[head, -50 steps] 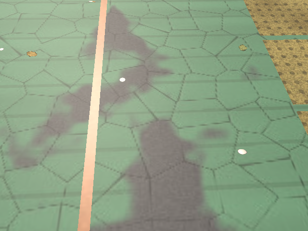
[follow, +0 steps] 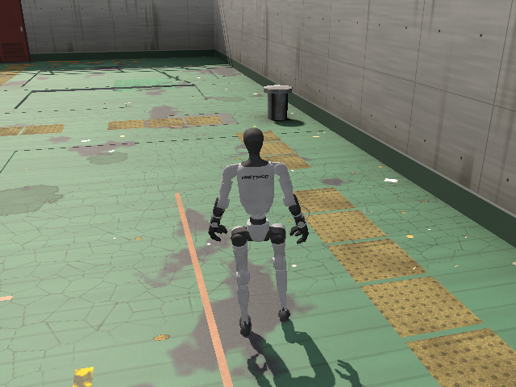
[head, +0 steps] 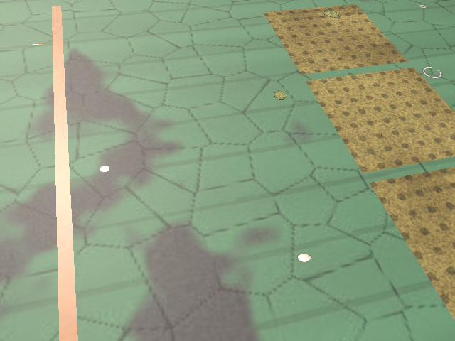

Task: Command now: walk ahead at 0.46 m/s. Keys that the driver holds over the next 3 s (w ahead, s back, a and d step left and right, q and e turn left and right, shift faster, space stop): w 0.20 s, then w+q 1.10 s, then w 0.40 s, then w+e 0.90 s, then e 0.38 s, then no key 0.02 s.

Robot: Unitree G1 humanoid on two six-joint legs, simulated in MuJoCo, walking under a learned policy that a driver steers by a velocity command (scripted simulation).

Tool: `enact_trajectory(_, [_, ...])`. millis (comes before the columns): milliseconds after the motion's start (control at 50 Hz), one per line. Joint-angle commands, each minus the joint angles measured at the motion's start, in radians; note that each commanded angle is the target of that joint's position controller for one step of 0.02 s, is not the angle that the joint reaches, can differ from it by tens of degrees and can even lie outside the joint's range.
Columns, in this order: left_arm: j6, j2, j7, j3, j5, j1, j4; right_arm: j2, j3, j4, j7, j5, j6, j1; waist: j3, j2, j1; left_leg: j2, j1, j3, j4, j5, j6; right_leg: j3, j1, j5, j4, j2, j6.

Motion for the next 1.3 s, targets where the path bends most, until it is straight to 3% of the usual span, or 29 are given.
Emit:
enact_trajectory(20, [-0.009, 0.060, 0.000, 0.018, 0.010, -0.055, -0.081, -0.155, -0.036, -0.053, -0.009, 0.004, -0.018, -0.010, 0.041, 0.125, -0.001, 0.239, 0.119, -0.244, -0.240, 0.143, 0.144, 0.021, -0.224, 0.123, -0.062, -0.049, 0.028])
enact_trajectory(120, [-0.022, 0.006, -0.012, -0.005, 0.005, -0.217, -0.133, -0.173, -0.037, -0.020, -0.027, 0.011, -0.002, 0.047, 0.070, 0.117, -0.048, 0.201, 0.103, -0.118, -0.254, 0.287, 0.121, -0.022, -0.162, 0.318, -0.373, -0.020, 0.048])
enact_trajectory(220, [-0.039, 0.007, -0.043, -0.010, -0.003, -0.356, -0.183, -0.185, -0.042, 0.027, -0.033, 0.021, 0.020, 0.131, 0.114, 0.103, -0.075, 0.261, 0.200, -0.131, -0.213, 0.340, 0.125, -0.025, -0.147, 0.323, -0.524, 0.015, 0.014])
enact_trajectory(280, [-0.047, 0.051, -0.049, 0.006, 0.001, -0.315, -0.185, -0.213, -0.054, 0.031, -0.043, 0.024, 0.035, 0.119, 0.069, 0.129, -0.014, 0.285, 0.275, -0.163, -0.101, 0.582, 0.104, -0.024, -0.050, 0.212, -0.569, 0.053, -0.026])
enact_trajectory(300, [-0.047, 0.081, -0.043, 0.020, 0.003, -0.240, -0.168, -0.230, -0.059, 0.028, -0.045, 0.022, 0.040, 0.107, 0.009, 0.149, 0.031, 0.274, 0.272, -0.161, -0.009, 0.752, 0.094, -0.045, 0.072, 0.179, -0.569, 0.082, -0.045])
enact_trajectory(320, [-0.046, 0.123, -0.031, 0.042, 0.001, -0.084, -0.126, -0.223, -0.054, 0.021, -0.046, 0.017, 0.045, 0.083, -0.096, 0.143, 0.118, 0.227, 0.209, -0.128, 0.166, 0.811, 0.067, -0.059, 0.304, 0.225, -0.597, 0.087, -0.077])
enact_trajectory(340, [-0.040, 0.180, -0.016, 0.060, 0.016, 0.106, -0.090, -0.176, -0.035, -0.007, -0.045, -0.002, 0.041, 0.075, -0.259, 0.092, 0.191, 0.177, -0.015, -0.117, 0.440, 0.562, 0.036, 0.090, 0.661, 0.240, -0.523, -0.068, -0.135])
enact_trajectory(360, [-0.035, 0.251, -0.017, 0.074, 0.027, 0.156, -0.068, -0.024, 0.006, -0.022, -0.036, 0.006, 0.025, 0.243, -0.434, -0.196, 0.102, -0.003, -0.416, -0.090, 0.815, -0.217, -0.030, 0.569, 1.029, 0.026, -0.583, -0.348, -0.286])
enact_trajectory(380, [-0.033, 0.139, -0.014, 0.048, 0.023, 0.157, -0.076, -0.135, -0.018, -0.002, -0.033, 0.033, 0.012, 0.184, -0.429, -0.145, 0.152, 0.011, -0.500, -0.205, 0.934, -0.339, -0.032, 0.688, 0.968, -0.096, -0.706, -0.352, -0.268])
enact_trajectory(400, [-0.031, 0.099, -0.008, 0.033, 0.018, 0.085, -0.071, -0.191, -0.040, -0.042, -0.032, 0.059, 0.008, 0.071, -0.234, -0.101, 0.144, 0.060, -0.564, -0.184, 0.955, -0.266, -0.032, 0.512, 0.822, -0.080, -0.741, -0.316, -0.220])
enact_trajectory(440, [-0.035, 0.057, -0.009, 0.022, 0.021, -0.022, -0.058, -0.164, -0.041, -0.062, -0.038, 0.037, 0.011, -0.010, -0.067, -0.009, 0.082, 0.134, -0.511, -0.147, 0.873, -0.130, -0.040, 0.298, 0.551, 0.090, -0.807, -0.240, -0.186])
enact_trajectory(480, [-0.052, 0.034, -0.012, 0.021, 0.030, -0.075, -0.046, -0.124, -0.043, -0.046, -0.036, 0.039, 0.039, 0.043, -0.035, -0.048, 0.023, 0.170, -0.406, -0.151, 0.833, -0.075, -0.049, 0.174, 0.416, 0.142, -0.879, -0.198, -0.179])
enact_trajectory(560, [-0.072, 0.067, -0.008, 0.036, 0.024, -0.101, -0.004, -0.088, -0.040, -0.083, -0.040, 0.028, 0.074, -0.012, 0.048, -0.021, 0.000, 0.194, -0.467, -0.151, 0.732, 0.007, -0.075, 0.021, 0.335, 0.227, -0.954, -0.201, -0.190])
enact_trajectory(660, [-0.056, 0.115, 0.008, 0.048, 0.023, -0.067, 0.022, -0.065, -0.027, -0.133, -0.005, 0.025, 0.053, -0.165, 0.075, 0.014, 0.056, 0.172, -0.462, -0.076, 0.427, 0.260, -0.066, -0.148, 0.395, 0.292, -0.955, -0.164, -0.159])
enact_trajectory(760, [-0.018, 0.162, 0.012, 0.064, -0.005, 0.008, 0.059, -0.080, -0.029, -0.207, 0.023, 0.026, 0.054, -0.293, 0.102, 0.017, 0.092, 0.144, -0.509, -0.016, 0.283, 0.188, -0.019, -0.195, 0.582, 0.367, -0.889, -0.223, -0.130])
enact_trajectory(800, [-0.002, 0.189, 0.016, 0.072, -0.014, -0.004, 0.058, -0.107, -0.044, -0.223, 0.028, 0.023, 0.060, -0.269, 0.062, -0.010, 0.056, 0.092, -0.436, 0.032, 0.269, 0.087, 0.018, -0.222, 0.630, 0.632, -0.778, -0.230, -0.107])
enact_trajectory(840, [0.016, 0.199, 0.020, 0.073, -0.025, -0.034, 0.048, -0.173, -0.086, -0.184, 0.021, 0.026, 0.069, -0.068, -0.062, -0.017, -0.069, -0.002, -0.159, 0.086, 0.226, 0.056, 0.073, -0.266, 0.588, 0.860, -0.474, -0.194, -0.068])
enact_trajectory(860, [0.014, 0.167, 0.024, 0.058, -0.013, -0.022, 0.039, -0.244, -0.124, -0.135, 0.005, 0.030, 0.078, 0.112, -0.155, 0.033, -0.150, -0.005, 0.137, 0.019, 0.200, 0.091, 0.115, -0.275, 0.406, 0.707, -0.203, -0.153, -0.024])
enact_trajectory(880, [-0.002, 0.020, 0.018, 0.014, 0.034, 0.061, -0.014, -0.367, -0.146, -0.132, -0.011, 0.039, 0.079, 0.113, -0.205, 0.318, -0.046, 0.250, 0.452, -0.490, 0.134, -0.011, 0.269, -0.248, -0.042, -0.155, 0.167, 0.017, 0.048])
enact_trajectory(900, [-0.041, 0.053, 0.008, 0.005, 0.012, 0.014, -0.036, -0.332, -0.127, -0.187, 0.000, 0.027, 0.055, 0.112, -0.392, 0.259, -0.072, 0.377, 0.566, -0.916, -0.055, -0.207, 0.388, 0.023, -0.202, -0.380, 0.348, 0.116, 0.054])
enact_trajectory(920, [-0.064, 0.133, -0.002, 0.025, -0.030, -0.094, -0.062, -0.251, -0.105, -0.179, 0.008, 0.018, 0.036, 0.085, -0.275, 0.161, -0.105, 0.359, 0.510, -0.795, -0.098, -0.175, 0.322, 0.076, -0.302, -0.287, 0.351, 0.057, 0.030])
enact_trajectory(940, [-0.078, 0.120, -0.001, 0.018, -0.030, -0.120, -0.072, -0.221, -0.096, -0.175, 0.007, 0.020, 0.026, 0.047, -0.169, 0.123, -0.074, 0.317, 0.382, -0.660, -0.089, -0.101, 0.285, 0.067, -0.298, -0.201, 0.273, 0.014, 0.008])
enact_trajectory(960, [-0.082, 0.115, 0.008, 0.019, -0.004, -0.118, -0.059, -0.188, -0.086, -0.183, 0.005, 0.020, 0.023, -0.025, -0.104, 0.062, -0.027, 0.274, 0.241, -0.552, -0.082, 0.026, 0.251, 0.067, -0.237, -0.139, 0.179, -0.025, 0.009])
enact_trajectory(980, [-0.075, 0.128, 0.010, 0.027, 0.014, -0.103, -0.050, -0.157, -0.074, -0.199, 0.000, 0.010, 0.021, -0.072, -0.081, 0.074, 0.008, 0.243, 0.143, -0.479, -0.094, 0.143, 0.237, 0.075, -0.160, -0.096, 0.114, -0.048, 0.013])
enact_trajectory(1000, [-0.063, 0.129, 0.008, 0.030, 0.019, -0.091, -0.048, -0.154, -0.071, -0.212, -0.003, 0.003, 0.022, -0.090, -0.073, 0.088, 0.027, 0.228, 0.086, -0.452, -0.113, 0.206, 0.237, 0.074, -0.111, -0.073, 0.085, -0.051, 0.021])
enact_trajectory(1060, [-0.037, 0.086, 0.008, 0.020, 0.033, -0.107, -0.054, -0.182, -0.079, -0.200, -0.020, 0.012, 0.017, -0.068, -0.044, 0.068, 0.034, 0.196, -0.011, -0.360, -0.140, 0.337, 0.243, 0.042, -0.084, -0.003, -0.049, -0.035, 0.068])
enact_trajectory(1160, [-0.037, 0.042, -0.001, -0.002, 0.024, -0.287, -0.099, -0.202, -0.085, -0.172, -0.044, 0.021, 0.031, -0.007, 0.008, 0.114, -0.032, 0.120, -0.077, -0.287, -0.132, 0.195, 0.168, 0.028, -0.024, 0.301, -0.414, 0.032, 0.099])
enact_trajectory(1220, [-0.048, 0.058, -0.013, 0.001, 0.011, -0.352, -0.122, -0.205, -0.088, -0.148, -0.046, 0.027, 0.038, 0.039, 0.017, 0.127, -0.057, 0.142, -0.051, -0.344, -0.096, 0.135, 0.153, 0.042, 0.014, 0.337, -0.508, 0.057, 0.087])
enact_trajectory(1300, [-0.067, 0.102, -0.022, 0.021, 0.007, -0.319, -0.121, -0.193, -0.088, -0.138, -0.051, 0.027, 0.052, 0.040, 0.007, 0.171, -0.026, 0.178, 0.047, -0.453, 0.017, 0.147, 0.130, 0.062, 0.070, 0.198, -0.574, 0.067, 0.041])
Next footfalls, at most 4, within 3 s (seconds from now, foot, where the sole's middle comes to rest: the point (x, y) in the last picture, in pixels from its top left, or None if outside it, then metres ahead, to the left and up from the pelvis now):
0.34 right None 0.37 -0.14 -0.78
0.86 left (160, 309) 0.60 0.17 -0.78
1.36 right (183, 216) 0.94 0.12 -0.78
1.84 left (78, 205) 0.98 0.49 -0.78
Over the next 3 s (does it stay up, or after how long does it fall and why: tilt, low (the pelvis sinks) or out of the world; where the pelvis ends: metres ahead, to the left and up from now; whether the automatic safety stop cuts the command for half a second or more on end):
stays up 1.44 0.55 -0.01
